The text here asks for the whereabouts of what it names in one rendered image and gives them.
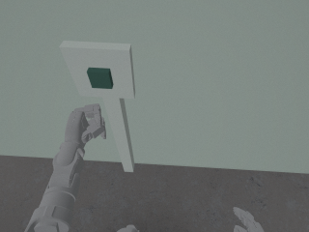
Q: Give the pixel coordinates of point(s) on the panel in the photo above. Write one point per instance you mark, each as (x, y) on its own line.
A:
(79, 57)

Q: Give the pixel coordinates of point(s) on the left robot hand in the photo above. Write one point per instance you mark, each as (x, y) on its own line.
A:
(79, 130)

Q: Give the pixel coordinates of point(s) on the left robot forearm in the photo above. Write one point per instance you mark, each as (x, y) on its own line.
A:
(55, 211)

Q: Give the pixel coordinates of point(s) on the right robot hand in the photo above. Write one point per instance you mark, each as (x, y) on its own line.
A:
(248, 220)

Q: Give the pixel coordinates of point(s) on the left robot shin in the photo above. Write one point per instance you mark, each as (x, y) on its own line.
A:
(131, 226)

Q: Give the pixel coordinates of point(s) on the button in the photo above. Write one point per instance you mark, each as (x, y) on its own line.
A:
(100, 78)

